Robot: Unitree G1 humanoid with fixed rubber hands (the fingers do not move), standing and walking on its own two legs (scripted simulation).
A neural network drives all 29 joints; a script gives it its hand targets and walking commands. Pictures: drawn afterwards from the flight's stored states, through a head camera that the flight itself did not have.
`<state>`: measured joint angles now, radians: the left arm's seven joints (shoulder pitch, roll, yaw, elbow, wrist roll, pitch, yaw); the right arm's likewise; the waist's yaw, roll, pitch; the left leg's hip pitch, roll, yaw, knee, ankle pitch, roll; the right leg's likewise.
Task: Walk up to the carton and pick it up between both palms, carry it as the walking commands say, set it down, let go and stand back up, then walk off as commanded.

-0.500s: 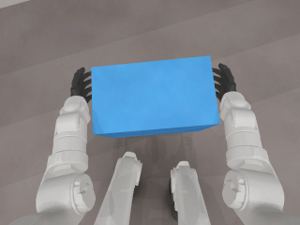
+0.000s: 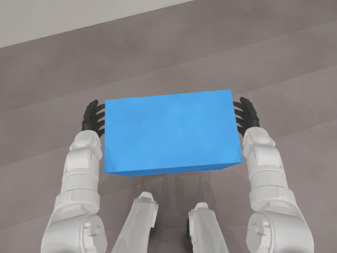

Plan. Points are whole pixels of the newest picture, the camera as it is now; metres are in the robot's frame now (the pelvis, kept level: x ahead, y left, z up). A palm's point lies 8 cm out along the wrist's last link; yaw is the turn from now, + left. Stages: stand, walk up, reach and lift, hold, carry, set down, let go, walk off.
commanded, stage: reach and lift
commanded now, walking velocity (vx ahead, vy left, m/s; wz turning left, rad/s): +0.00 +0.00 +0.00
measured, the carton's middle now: (171, 139) +0.40 +0.04 -0.13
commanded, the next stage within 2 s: none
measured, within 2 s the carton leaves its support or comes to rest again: neither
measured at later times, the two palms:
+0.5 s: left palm (76, 130) +0.35 +0.23 +0.02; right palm (264, 125) +0.40 -0.15 +0.02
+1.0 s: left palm (53, 127) +0.33 +0.23 +0.10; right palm (283, 121) +0.38 -0.15 +0.09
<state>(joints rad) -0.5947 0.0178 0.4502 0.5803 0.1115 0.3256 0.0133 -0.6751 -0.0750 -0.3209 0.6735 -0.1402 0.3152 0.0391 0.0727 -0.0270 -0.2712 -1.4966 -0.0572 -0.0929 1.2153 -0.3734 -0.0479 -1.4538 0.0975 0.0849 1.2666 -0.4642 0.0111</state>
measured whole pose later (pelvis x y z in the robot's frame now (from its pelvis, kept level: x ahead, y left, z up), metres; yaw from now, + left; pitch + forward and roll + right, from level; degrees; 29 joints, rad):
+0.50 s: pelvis +0.02 +0.00 +0.07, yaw +0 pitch +29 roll +0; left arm -0.44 -0.04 0.44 0.50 0.14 0.35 0.00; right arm -0.52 -0.04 -0.31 0.61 -0.18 0.33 0.06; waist 0.08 -0.02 -0.22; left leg -1.13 -0.05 -0.09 0.91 -0.29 -0.03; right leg -1.09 0.08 0.11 0.96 -0.38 0.01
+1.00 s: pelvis +0.04 +0.00 +0.12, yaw +0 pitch +17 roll +0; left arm -0.29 -0.07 0.42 0.42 0.18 0.41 -0.01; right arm -0.37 0.00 -0.29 0.55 -0.20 0.37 0.08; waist 0.09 -0.01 -0.17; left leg -0.68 -0.03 -0.10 0.56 -0.19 -0.03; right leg -0.64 0.06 0.12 0.61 -0.27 0.00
